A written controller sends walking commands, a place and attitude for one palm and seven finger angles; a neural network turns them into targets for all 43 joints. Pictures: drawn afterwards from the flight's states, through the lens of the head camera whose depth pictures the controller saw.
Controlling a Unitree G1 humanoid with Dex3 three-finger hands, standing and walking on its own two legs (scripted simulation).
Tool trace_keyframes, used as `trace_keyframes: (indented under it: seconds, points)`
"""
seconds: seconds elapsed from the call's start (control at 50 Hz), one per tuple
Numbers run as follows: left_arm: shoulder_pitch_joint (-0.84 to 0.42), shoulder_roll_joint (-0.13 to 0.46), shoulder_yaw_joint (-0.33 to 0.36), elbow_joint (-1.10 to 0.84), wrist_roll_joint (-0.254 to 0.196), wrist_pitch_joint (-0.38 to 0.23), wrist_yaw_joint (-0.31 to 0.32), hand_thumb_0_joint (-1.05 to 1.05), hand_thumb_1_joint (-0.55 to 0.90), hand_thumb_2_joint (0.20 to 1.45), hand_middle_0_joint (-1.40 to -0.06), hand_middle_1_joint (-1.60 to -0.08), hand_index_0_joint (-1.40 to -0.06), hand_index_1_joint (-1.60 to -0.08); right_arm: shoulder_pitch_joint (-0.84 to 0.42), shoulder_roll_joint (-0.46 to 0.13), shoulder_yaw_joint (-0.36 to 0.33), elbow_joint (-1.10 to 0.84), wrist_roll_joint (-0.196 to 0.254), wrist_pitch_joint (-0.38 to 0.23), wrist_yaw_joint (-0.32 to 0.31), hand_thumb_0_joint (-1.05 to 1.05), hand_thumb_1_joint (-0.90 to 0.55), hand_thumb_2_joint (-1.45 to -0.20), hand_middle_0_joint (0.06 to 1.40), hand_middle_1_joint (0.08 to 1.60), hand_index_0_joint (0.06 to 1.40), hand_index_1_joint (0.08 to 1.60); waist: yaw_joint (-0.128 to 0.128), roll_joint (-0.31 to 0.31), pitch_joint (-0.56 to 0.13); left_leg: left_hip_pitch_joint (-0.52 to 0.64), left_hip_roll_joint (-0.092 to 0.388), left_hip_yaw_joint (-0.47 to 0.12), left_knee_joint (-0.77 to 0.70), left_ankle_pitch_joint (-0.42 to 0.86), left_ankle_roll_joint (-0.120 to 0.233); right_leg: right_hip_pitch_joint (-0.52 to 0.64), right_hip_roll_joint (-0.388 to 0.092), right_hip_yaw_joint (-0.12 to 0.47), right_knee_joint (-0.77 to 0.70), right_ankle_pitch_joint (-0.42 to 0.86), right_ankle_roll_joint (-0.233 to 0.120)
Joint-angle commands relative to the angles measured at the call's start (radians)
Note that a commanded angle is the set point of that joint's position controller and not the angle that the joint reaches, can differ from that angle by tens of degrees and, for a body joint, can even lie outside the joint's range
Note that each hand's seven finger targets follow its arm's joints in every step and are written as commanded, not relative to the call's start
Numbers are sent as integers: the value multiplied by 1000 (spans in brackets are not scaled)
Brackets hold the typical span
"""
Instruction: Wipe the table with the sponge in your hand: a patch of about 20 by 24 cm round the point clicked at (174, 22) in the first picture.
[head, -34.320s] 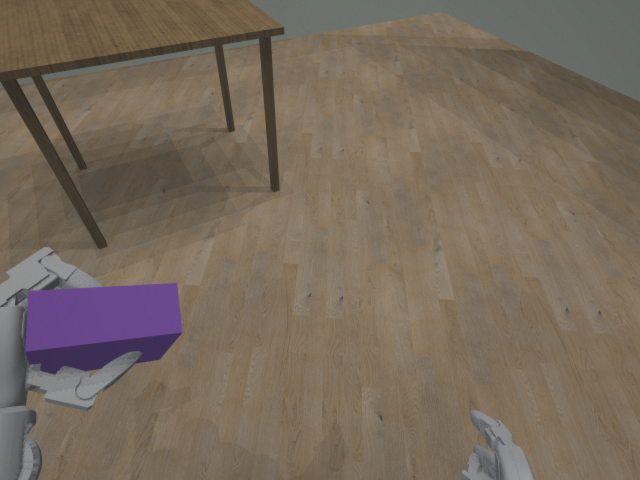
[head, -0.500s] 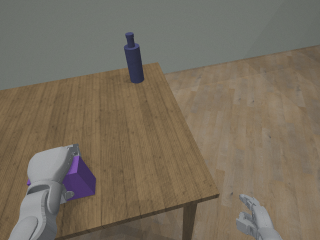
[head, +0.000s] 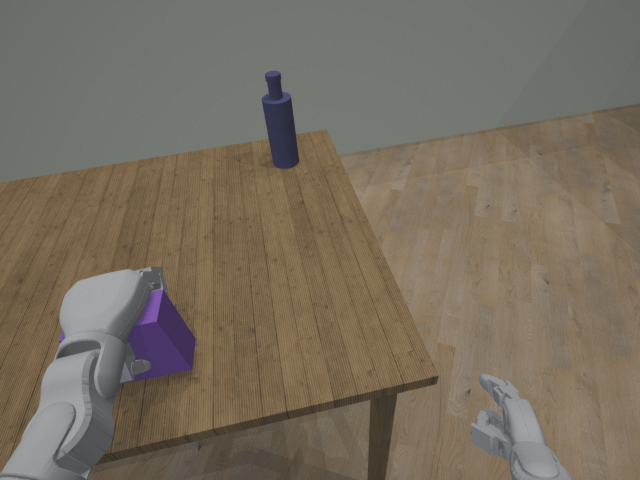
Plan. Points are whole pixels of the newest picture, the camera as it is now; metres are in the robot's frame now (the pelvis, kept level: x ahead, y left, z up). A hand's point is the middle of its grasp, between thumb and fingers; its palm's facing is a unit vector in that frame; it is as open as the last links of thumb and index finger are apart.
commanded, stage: lift the sponge slowly off the table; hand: left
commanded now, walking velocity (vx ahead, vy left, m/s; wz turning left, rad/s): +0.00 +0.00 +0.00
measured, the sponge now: (141, 347) +0.24 +0.28 +0.05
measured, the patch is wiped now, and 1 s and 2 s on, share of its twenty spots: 0.95 0.95 0.95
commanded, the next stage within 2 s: bring the sponge back beside the body in 1.18 s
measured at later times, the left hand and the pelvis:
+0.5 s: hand (129, 304) +0.26 +0.28 +0.12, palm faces +0.07 -0.08 -0.99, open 9.3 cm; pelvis -0.01 +0.01 +0.00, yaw +0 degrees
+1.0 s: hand (122, 278) +0.27 +0.28 +0.15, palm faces +0.11 -0.06 -0.99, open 9.3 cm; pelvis +0.00 +0.00 +0.00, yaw +0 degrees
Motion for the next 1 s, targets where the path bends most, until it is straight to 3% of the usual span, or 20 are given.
trace_keyframes:
  seconds: [0.0,0.16,0.32,0.36,0.4,0.44,0.46,0.48,0.56,0.58,0.64,0.66,0.7,0.76,0.78,0.82,0.86,0.88,0.96,0.98]
  points:
    - [-236,256,187,-220,25,-10,49,0,100,1300,-1200,-1600,-1200,-1600,-218,-98,-40,-179,-7,-59,-2,0,-900,-900,200,300,200,300,9,-52,-163,128,-69,15,-38,145,74,-72,33,42,-91,169,-54]
    - [-304,282,197,-228,11,19,37,0,100,1300,-1200,-1600,-1200,-1600,-246,-104,-34,-183,-1,-57,-4,0,-900,-900,200,300,200,300,4,-12,-158,128,-71,13,-54,119,70,-77,36,60,-104,133,-59]
    - [-345,235,137,-249,7,5,9,0,100,1300,-1200,-1600,-1200,-1600,-233,-101,-31,-182,-4,-69,-10,0,-900,-900,200,300,200,300,-1,-22,-158,138,-67,11,-65,107,72,-85,34,31,-109,122,-54]
    - [-367,282,180,-276,13,5,15,0,100,1300,-1200,-1600,-1200,-1600,-252,-101,-30,-186,-2,-73,-8,0,-900,-900,200,300,200,300,7,-15,-178,143,-67,2,-72,116,69,-68,41,58,-104,125,-65]
    - [-379,256,156,-271,18,14,20,0,100,1300,-1200,-1600,-1200,-1600,-241,-95,-28,-184,-3,-73,-8,0,-900,-900,200,300,200,300,8,-35,-196,148,-65,9,-70,141,69,-60,34,36,-99,145,-58]
    - [-380,287,186,-241,19,32,27,0,100,1300,-1200,-1600,-1200,-1600,-237,-103,-31,-175,-6,-64,-4,0,-900,-900,200,300,200,300,18,-43,-202,139,-65,8,-71,148,66,-49,32,42,-98,159,-59]
    - [-380,322,219,-260,20,44,27,0,100,1300,-1200,-1600,-1200,-1600,-265,-104,-27,-184,-4,-64,-3,0,-900,-900,200,300,200,300,25,-13,-200,135,-66,1,-79,142,64,-41,39,64,-97,148,-69]
    - [-393,279,180,-238,19,58,23,0,100,1300,-1200,-1600,-1200,-1600,-257,-98,-22,-183,-5,-60,-3,0,-900,-900,200,300,200,300,21,-27,-198,125,-67,15,-76,145,65,-42,34,34,-92,150,-62]
    - [-396,280,172,-261,11,94,0,0,100,1300,-1200,-1600,-1200,-1600,-287,-102,-18,-192,3,-52,6,0,-900,-900,200,300,200,300,19,-3,-199,127,-66,4,-79,155,61,-45,36,57,-90,162,-67]
    - [-394,251,142,-270,4,98,-10,0,100,1300,-1200,-1600,-1200,-1600,-271,-100,-15,-199,1,-53,7,0,-900,-900,200,300,200,300,20,-21,-219,125,-67,12,-73,161,65,-36,31,30,-80,175,-61]
    - [-347,282,166,-280,0,110,-36,0,100,1300,-1200,-1600,-1200,-1600,-265,-106,-18,-196,0,-41,10,0,-900,-900,200,300,200,300,17,-57,-211,118,-66,8,-60,182,67,-40,27,37,-74,219,-54]
    - [-351,290,175,-293,3,116,-44,0,100,1300,-1200,-1600,-1200,-1600,-289,-104,-13,-207,3,-43,8,0,-900,-900,200,300,200,300,16,-48,-203,118,-67,3,-63,165,68,-49,33,58,-80,193,-61]
    - [-417,269,136,-297,4,109,-55,0,100,1300,-1200,-1600,-1200,-1600,-269,-99,-9,-204,5,-44,3,0,-900,-900,200,300,200,300,2,-47,-198,118,-65,8,-62,143,67,-70,28,34,-83,159,-52]
    - [-446,320,177,-331,8,96,-56,0,100,1300,-1200,-1600,-1200,-1600,-281,-102,-9,-211,4,-50,-5,0,-900,-900,200,300,200,300,7,-20,-216,136,-67,0,-57,147,69,-67,35,62,-85,161,-63]
    - [-486,297,150,-326,13,88,-55,0,100,1300,-1200,-1600,-1200,-1600,-263,-96,-5,-207,0,-52,-6,0,-900,-900,200,300,200,300,5,-13,-223,135,-67,7,-57,159,68,-63,32,30,-80,168,-62]
    - [-446,305,167,-323,9,79,-49,0,100,1300,-1200,-1600,-1200,-1600,-252,-99,-13,-203,-4,-54,-6,0,-900,-900,200,300,200,300,15,-24,-234,145,-67,2,-55,181,68,-52,32,30,-81,193,-62]
    - [-472,304,169,-355,8,85,-46,0,100,1300,-1200,-1600,-1200,-1600,-283,-92,-7,-211,2,-57,-3,0,-900,-900,200,300,200,300,14,14,-224,146,-67,-5,-64,180,64,-53,37,58,-83,188,-71]
    - [-483,293,154,-331,5,90,-46,0,100,1300,-1200,-1600,-1200,-1600,-263,-93,-5,-207,-1,-56,-4,0,-900,-900,200,300,200,300,14,3,-222,138,-66,5,-63,175,65,-53,32,31,-81,181,-66]
    - [-502,344,196,-284,6,129,-50,0,100,1300,-1200,-1600,-1200,-1600,-293,-103,-4,-202,5,-47,-3,0,-900,-900,200,300,200,300,20,-29,-222,124,-68,-4,-69,169,62,-49,33,73,-84,185,-71]
    - [-512,327,174,-282,2,135,-57,0,100,1300,-1200,-1600,-1200,-1600,-283,-101,-2,-205,3,-44,-5,0,-900,-900,200,300,200,300,21,-33,-229,119,-69,7,-64,169,64,-45,26,41,-78,184,-64]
